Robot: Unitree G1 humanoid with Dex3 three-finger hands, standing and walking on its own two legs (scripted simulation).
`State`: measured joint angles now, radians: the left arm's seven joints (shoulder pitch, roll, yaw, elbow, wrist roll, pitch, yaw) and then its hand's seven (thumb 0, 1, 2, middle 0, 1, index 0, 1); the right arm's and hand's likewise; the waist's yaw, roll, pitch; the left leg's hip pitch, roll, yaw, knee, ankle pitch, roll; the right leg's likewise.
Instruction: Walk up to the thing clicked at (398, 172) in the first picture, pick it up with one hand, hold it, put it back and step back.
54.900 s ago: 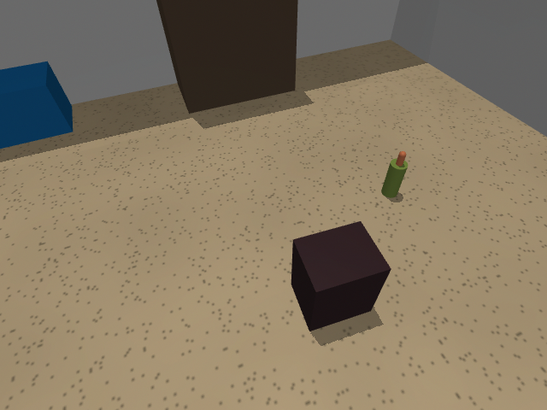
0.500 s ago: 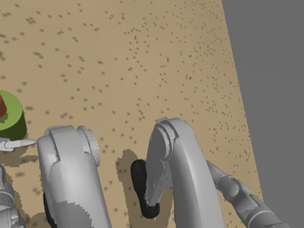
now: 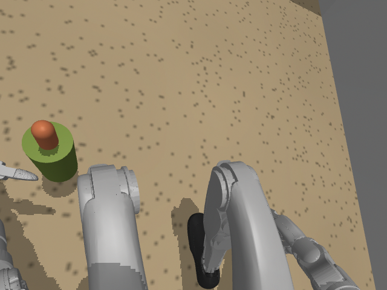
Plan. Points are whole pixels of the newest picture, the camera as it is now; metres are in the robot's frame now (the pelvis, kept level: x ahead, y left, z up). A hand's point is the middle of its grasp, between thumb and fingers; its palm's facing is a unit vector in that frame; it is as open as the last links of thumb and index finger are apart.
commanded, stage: rise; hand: left
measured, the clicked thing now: (53, 151) +0.37 +0.28 -0.16
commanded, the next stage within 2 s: home in 0.06 s
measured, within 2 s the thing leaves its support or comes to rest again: neither
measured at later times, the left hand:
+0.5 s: hand out of the picture +0.27 +0.38 +0.07, palm faces +0.36 -0.80 -0.48, open 17.4 cm
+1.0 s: hand out of the picture +0.23 +0.26 +0.28, palm faces +0.37 -0.86 -0.34, open 17.5 cm
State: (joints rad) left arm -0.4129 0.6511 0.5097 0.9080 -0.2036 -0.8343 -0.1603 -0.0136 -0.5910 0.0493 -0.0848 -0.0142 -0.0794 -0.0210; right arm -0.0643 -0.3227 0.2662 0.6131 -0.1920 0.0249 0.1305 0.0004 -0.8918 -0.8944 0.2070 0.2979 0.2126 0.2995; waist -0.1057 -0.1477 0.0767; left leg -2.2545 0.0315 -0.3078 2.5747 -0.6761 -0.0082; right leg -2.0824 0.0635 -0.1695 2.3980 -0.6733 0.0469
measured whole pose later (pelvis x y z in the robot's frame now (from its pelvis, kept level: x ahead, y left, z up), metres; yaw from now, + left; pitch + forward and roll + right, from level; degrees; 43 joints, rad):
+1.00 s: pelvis +0.07 -0.01 +0.36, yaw +14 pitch +18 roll -3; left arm 0.27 0.28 0.10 0.18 -0.02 0.19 0.17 -0.01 -0.55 0.05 -0.06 -0.05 -0.06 -0.05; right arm 0.20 -0.22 0.02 0.50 0.05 -0.01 -0.15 0.01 -0.90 -0.90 0.20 0.30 0.21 0.30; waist -0.04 0.01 -0.17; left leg -1.06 0.06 -0.06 1.29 -0.54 -0.02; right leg -0.98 -0.01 -0.06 1.23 -0.56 0.02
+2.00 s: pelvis +0.09 -0.01 +0.42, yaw +14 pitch +7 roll -2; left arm 0.46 0.20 0.00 0.01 -0.01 0.26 0.13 -0.01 -0.59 0.02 -0.05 -0.05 -0.05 -0.05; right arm 0.28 -0.21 0.03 0.51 0.01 -0.12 -0.18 0.01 -0.90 -0.90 0.20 0.30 0.21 0.30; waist -0.03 0.03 -0.10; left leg -0.64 0.06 -0.04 0.96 -0.44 -0.03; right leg -0.57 -0.02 -0.05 0.91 -0.46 0.02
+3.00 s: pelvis +0.09 +0.00 +0.42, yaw +14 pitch +7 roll -2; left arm 0.46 0.20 -0.01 0.01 -0.01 0.26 0.14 -0.01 -0.60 0.01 -0.05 -0.04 -0.05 -0.05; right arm 0.28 -0.20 0.03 0.52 0.01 -0.14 -0.18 0.01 -0.90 -0.90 0.20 0.30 0.21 0.30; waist -0.02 0.03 -0.10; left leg -0.63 0.05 -0.03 0.95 -0.44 -0.02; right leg -0.56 -0.02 -0.05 0.90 -0.45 0.02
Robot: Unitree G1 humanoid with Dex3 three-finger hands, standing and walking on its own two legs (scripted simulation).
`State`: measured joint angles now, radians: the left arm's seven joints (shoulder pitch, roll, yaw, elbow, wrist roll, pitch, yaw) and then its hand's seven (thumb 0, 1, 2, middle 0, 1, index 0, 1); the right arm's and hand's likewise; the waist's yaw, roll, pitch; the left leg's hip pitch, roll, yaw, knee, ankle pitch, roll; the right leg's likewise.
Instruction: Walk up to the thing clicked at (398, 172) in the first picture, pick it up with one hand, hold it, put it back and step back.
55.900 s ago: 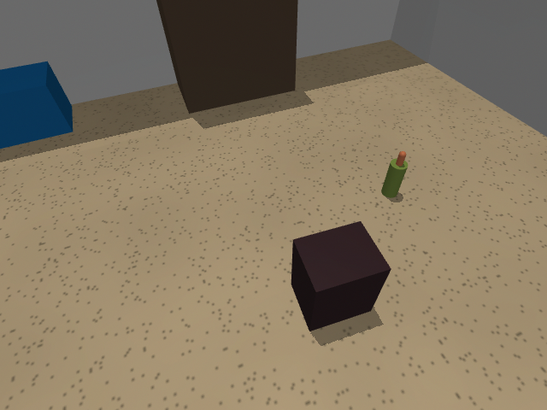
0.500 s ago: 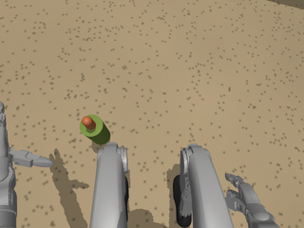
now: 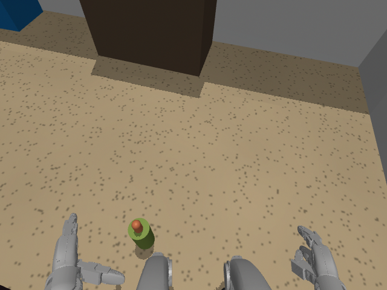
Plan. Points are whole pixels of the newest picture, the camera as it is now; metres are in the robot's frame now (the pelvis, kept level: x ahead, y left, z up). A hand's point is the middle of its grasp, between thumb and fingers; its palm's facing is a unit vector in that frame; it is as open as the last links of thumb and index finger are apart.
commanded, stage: home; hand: left
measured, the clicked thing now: (141, 232) +0.36 +0.21 -0.52
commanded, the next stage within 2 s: none
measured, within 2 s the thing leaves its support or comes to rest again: neither
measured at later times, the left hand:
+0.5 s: hand (98, 261) +0.19 +0.19 +0.00, palm faces +0.13 -0.95 -0.28, open 17.7 cm
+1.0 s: hand (104, 263) +0.18 +0.18 +0.01, palm faces +0.12 -0.95 -0.27, open 17.7 cm
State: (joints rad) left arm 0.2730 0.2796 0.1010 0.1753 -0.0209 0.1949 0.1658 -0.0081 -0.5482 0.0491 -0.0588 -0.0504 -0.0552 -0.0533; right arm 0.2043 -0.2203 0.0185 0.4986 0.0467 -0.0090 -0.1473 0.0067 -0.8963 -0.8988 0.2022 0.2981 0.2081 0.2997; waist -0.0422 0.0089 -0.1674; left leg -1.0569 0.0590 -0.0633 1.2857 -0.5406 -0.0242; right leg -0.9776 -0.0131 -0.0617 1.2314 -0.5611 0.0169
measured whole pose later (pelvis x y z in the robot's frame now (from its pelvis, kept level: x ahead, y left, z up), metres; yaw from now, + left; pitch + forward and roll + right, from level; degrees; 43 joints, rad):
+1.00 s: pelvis +0.02 +0.00 +0.06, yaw +1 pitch +7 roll -2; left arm 0.46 0.20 0.00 0.01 -0.01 0.26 0.13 -0.01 -0.59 0.02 -0.05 -0.05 -0.05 -0.05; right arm 0.28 -0.21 0.03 0.51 0.01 -0.12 -0.18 0.01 -0.90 -0.90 0.20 0.30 0.21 0.30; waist -0.03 0.03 -0.10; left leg -0.64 0.06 -0.04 0.96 -0.44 -0.03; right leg -0.57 -0.02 -0.05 0.91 -0.46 0.02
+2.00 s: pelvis +0.02 +0.00 +0.06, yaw +1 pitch +7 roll -2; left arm 0.46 0.20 -0.01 0.01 -0.01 0.26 0.14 -0.01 -0.60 0.01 -0.05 -0.04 -0.05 -0.05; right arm 0.28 -0.20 0.03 0.52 0.01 -0.14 -0.18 0.01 -0.90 -0.90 0.20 0.30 0.21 0.30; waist -0.02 0.03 -0.10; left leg -0.63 0.05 -0.03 0.95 -0.44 -0.02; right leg -0.56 -0.02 -0.05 0.90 -0.45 0.02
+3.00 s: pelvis +0.01 +0.01 +0.11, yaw +2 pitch -4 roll +0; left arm 0.19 0.32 0.00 1.07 0.03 0.00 0.02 0.01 0.90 0.90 -0.20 -0.30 -0.20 -0.30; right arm 0.15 -0.30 -0.02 1.09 -0.02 0.00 -0.01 0.01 -0.90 -0.90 0.20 0.30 0.21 0.30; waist 0.01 0.01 0.06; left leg -0.18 -0.01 0.00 0.44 -0.20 0.01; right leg -0.13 -0.07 -0.04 0.43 -0.23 0.05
